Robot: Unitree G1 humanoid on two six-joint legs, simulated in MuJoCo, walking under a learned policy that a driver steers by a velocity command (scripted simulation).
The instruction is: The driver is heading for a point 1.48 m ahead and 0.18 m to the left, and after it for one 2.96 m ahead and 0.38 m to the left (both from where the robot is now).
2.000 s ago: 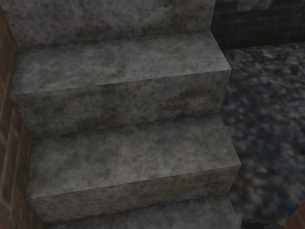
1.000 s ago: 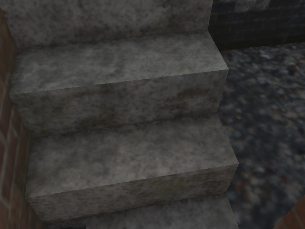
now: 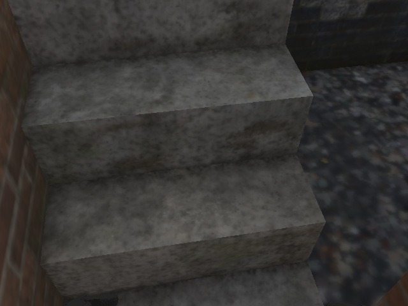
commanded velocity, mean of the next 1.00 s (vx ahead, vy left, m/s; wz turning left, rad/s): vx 0.50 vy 0.00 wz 0.00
